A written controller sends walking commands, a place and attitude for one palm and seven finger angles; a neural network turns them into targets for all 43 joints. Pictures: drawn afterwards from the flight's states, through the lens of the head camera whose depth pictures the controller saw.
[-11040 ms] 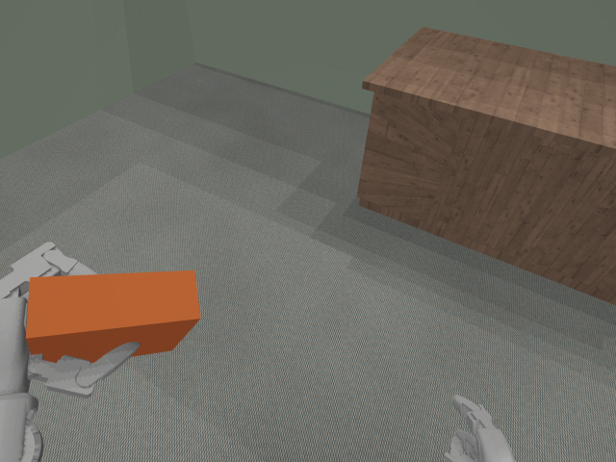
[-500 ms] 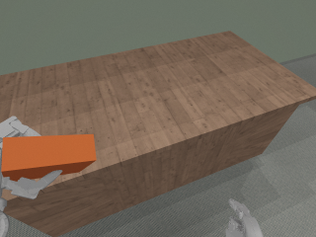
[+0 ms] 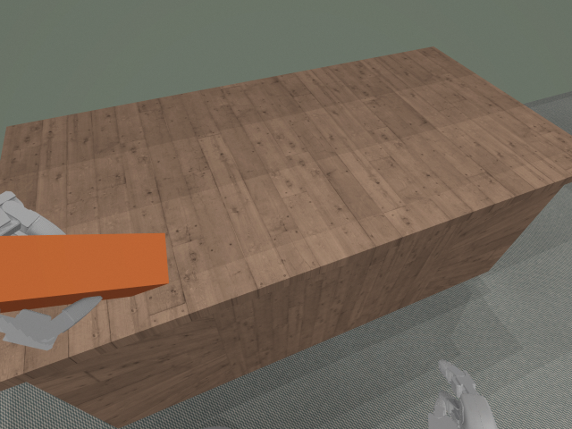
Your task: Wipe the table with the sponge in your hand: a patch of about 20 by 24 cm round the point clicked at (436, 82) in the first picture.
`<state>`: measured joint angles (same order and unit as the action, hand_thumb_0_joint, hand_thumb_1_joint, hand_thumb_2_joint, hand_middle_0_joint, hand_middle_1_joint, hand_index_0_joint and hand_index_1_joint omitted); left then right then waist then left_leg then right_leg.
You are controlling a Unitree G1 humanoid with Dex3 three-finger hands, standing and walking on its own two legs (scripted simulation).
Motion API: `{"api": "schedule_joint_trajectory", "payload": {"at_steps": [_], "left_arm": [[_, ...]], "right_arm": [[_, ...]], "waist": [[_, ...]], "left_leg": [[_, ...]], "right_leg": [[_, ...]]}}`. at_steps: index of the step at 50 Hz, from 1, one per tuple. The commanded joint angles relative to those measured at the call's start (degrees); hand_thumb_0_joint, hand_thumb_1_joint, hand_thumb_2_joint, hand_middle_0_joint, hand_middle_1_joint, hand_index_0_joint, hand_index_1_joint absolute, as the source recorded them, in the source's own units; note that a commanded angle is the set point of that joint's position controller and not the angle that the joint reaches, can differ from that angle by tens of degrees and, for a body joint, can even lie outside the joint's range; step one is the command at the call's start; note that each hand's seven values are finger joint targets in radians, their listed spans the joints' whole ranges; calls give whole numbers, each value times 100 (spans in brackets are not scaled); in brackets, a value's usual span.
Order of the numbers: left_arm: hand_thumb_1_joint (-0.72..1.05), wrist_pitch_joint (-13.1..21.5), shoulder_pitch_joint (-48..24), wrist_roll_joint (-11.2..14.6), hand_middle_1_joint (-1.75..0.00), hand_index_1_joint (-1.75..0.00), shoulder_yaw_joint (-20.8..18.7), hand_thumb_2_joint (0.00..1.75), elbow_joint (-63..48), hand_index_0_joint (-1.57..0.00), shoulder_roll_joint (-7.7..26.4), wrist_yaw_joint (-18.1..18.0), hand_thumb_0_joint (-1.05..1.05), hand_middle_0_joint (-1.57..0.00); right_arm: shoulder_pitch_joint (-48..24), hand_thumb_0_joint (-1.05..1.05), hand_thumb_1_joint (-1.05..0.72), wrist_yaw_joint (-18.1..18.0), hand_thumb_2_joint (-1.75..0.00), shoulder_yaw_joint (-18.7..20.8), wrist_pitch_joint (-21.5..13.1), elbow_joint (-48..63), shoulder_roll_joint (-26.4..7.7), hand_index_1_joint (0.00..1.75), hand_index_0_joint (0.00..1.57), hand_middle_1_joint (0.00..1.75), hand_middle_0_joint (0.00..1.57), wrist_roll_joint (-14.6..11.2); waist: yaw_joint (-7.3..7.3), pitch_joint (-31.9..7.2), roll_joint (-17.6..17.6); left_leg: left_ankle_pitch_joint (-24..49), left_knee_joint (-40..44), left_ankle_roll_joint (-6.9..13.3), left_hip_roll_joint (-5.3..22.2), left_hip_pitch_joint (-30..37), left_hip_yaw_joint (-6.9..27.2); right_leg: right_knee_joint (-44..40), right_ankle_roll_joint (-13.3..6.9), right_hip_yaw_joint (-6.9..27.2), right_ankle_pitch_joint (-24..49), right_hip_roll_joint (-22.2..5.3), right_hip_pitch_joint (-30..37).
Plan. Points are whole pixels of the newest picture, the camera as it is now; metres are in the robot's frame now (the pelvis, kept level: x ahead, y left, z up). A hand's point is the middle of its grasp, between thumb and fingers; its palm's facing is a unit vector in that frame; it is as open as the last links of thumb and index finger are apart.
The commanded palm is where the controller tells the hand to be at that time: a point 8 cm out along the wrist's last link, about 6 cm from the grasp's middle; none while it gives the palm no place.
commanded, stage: shuffle to correct the standing spot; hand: left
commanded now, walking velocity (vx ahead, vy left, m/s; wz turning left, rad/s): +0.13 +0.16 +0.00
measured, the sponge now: (103, 271) +0.24 +0.21 +0.17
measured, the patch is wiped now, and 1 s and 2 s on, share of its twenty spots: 0.00 0.00 0.00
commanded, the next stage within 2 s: come to a stop and stand still in 0.50 s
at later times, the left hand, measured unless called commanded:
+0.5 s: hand out of the picture +0.22 +0.33 +0.19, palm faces +0.40 -0.82 -0.42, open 9.2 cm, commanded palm +0.17 +0.37 +0.20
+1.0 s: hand out of the picture +0.26 +0.36 +0.18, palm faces +0.36 -0.84 -0.40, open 9.2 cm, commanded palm +0.21 +0.39 +0.20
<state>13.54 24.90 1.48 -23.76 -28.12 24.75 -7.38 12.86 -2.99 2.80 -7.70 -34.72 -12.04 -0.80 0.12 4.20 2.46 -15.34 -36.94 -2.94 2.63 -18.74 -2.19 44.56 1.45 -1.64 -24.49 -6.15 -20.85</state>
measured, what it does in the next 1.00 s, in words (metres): steps to the left: right foot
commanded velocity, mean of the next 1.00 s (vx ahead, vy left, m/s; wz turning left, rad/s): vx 0.09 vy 0.00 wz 0.00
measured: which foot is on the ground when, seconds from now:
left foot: down 0.00-1.00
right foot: down 0.00-0.18, up 0.20-0.40, down 0.42-1.00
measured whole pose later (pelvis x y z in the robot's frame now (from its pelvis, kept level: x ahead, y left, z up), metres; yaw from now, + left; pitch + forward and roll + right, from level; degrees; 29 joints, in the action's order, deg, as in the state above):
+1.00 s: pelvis +0.04 +0.11 +0.03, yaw -1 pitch -1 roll -1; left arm 8.8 27.3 2.9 -19.7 -26.0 20.8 -6.2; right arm 11.3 -3.2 -2.2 -6.3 -35.6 -10.2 0.3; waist -0.8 0.8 -0.5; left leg -12.7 -26.3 -0.1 1.3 -13.0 -1.1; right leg 23.7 -2.1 -2.3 -11.5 2.3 -11.6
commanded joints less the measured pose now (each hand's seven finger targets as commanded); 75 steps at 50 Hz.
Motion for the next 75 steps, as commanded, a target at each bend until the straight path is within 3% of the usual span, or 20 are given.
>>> {"api": "schedule_joint_trajectory", "payload": {"at_steps": [1,3,5,7,9,13,19,23,28,30,33,36,40,51,52,53,54,58,63,75], "left_arm": [[10,447,-156,24,-160,-160,-628,130,-1118,-120,745,-121,0,-120],[10,337,-46,154,-160,-160,-685,130,-965,-120,803,-103,0,-120],[10,329,-510,103,-160,-160,-560,130,-1246,-120,654,-146,0,-120],[10,321,-586,85,-160,-160,-481,130,-1319,-120,589,-91,0,-120],[10,432,-853,37,-160,-160,-429,130,-1801,-120,604,-87,0,-120],[10,441,-837,-1,-160,-160,-551,130,-1651,-120,755,-69,0,-120],[10,327,-182,17,-160,-160,-439,130,-1162,-120,548,-41,0,-120],[10,175,-299,118,-160,-160,-443,130,-743,-120,588,-18,0,-120],[10,245,-658,76,-160,-160,-298,130,-1245,-120,592,-123,0,-120],[10,321,-640,46,-160,-160,-254,130,-1496,-120,530,-134,0,-120],[10,265,-549,51,-160,-160,-568,130,-1526,-120,887,-43,0,-120],[10,260,-113,59,-160,-160,-519,130,-1610,-120,741,-30,0,-120],[10,121,170,173,-160,-160,-473,130,-1025,-120,564,30,0,-120],[10,-139,-405,185,-160,-160,-135,130,-1008,-120,506,-38,0,-120],[10,413,-6213,-757,-160,-160,-3320,130,-2269,-120,4942,17,0,-120],[10,281,-5083,-299,-160,-160,-2126,130,-477,-120,3042,131,0,-120],[10,221,-3212,-165,-160,-160,-1024,130,526,-120,1479,324,0,-120],[10,118,-192,238,-160,-160,270,130,92,-120,-44,471,0,-120],[10,126,-233,221,-160,-160,-877,130,-578,-120,1248,242,0,-120],[10,555,-892,108,-160,-160,-282,130,-913,-120,654,293,0,-120]], "right_arm": [[-503,0,-90,118,-90,40,-313,810,-615,30,20,30,20,-27],[-523,0,-90,198,-90,195,-184,813,-718,30,20,30,20,-51],[-574,0,-90,245,-90,15,-94,672,-562,30,20,30,20,-6],[-469,0,-90,142,-90,-10,-94,578,-471,30,20,30,20,-27],[-413,0,-90,49,-90,137,-220,749,-768,30,20,30,20,4],[-645,0,-90,85,-90,59,-374,667,-569,30,20,30,20,36],[-633,0,-90,67,-90,-147,-279,722,-576,30,20,30,20,20],[-507,0,-90,88,-90,62,-95,763,-664,30,20,30,20,-30],[-675,0,-90,-69,-90,-166,-125,655,-435,30,20,30,20,49],[-641,0,-90,-125,-90,1,-182,807,-734,30,20,30,20,58],[-703,0,-90,-103,-90,-63,-203,802,-522,30,20,30,20,133],[-577,0,-90,-30,-90,-137,-230,832,-565,30,20,30,20,95],[-504,0,-90,-2,-90,-145,-221,841,-575,30,20,30,20,49],[-767,0,-90,-151,-90,-210,-126,861,-583,30,20,30,20,84],[184,0,-90,-72,-90,22,-389,752,-831,30,20,30,20,261],[-612,0,-90,15,-90,-158,-377,451,-446,30,20,30,20,37],[-253,0,-90,93,-90,-4,-397,574,-583,30,20,30,20,145],[-540,0,-90,426,-90,-17,-313,961,-576,30,20,30,20,-177],[-778,0,-90,174,-90,-108,-237,1051,-630,30,20,30,20,-113],[-425,0,-90,44,-90,-222,-708,945,-632,30,20,30,20,32]], "waist": [[-106,-741,0],[-147,-301,1908],[58,-383,1175],[199,-602,-66],[125,-755,-2366],[16,-822,-1162],[-51,-1040,-1059],[-56,-617,1208],[57,-835,-378],[-4,-964,-1750],[-4,-690,-1435],[-80,-1053,-1118],[-13,-1192,-657],[-66,-919,-378],[-209,37,305],[-188,-577,-1373],[-180,-1172,-1229],[-345,-1602,-165],[-280,-891,223],[-193,-859,-760]], "left_leg": [[-541,-500,566,-81,-1203,-26],[-1006,-2212,313,-136,-1540,257],[-1054,-1407,467,410,-837,790],[-343,547,379,-177,841,137],[-236,2040,923,965,1271,2093],[96,1897,1560,1083,656,1956],[-543,1330,924,588,-557,987],[-952,-1701,437,-209,-1595,317],[56,1005,465,-270,881,-61],[607,1801,949,919,1647,1934],[814,2261,1429,1432,788,2606],[2725,1400,859,970,731,1224],[1260,1273,297,330,55,666],[684,1591,409,177,674,608],[1009,827,505,271,11,80],[1337,965,486,441,780,363],[1304,1018,366,137,1113,323],[1266,1158,507,35,1119,68],[290,1481,473,149,796,300],[-487,1872,502,284,486,645]], "right_leg": [[-2164,-439,811,961,-429,1485],[-3020,-1230,2774,346,-1759,866],[-2300,-1092,1813,660,-1657,224],[-1209,-499,381,180,-561,-534],[1326,-41,-333,-703,553,-1257],[2051,-125,75,-265,294,-1225],[-1904,-251,-340,874,548,1503],[-3349,-1618,3292,-964,-1562,1174],[-1720,-818,542,547,-254,176],[-96,-284,-39,403,594,-611],[481,-202,196,-226,526,-476],[-1439,-204,-42,743,546,666],[-2078,-391,419,2491,354,1782],[-2680,-254,632,1979,295,1220],[-3141,271,739,2146,149,328],[-2633,-586,690,2058,-378,148],[-2285,-501,1005,2816,67,794],[-2349,119,772,3060,89,1509],[-2849,-73,664,1319,163,823],[-2486,-255,441,1245,330,1068]]}}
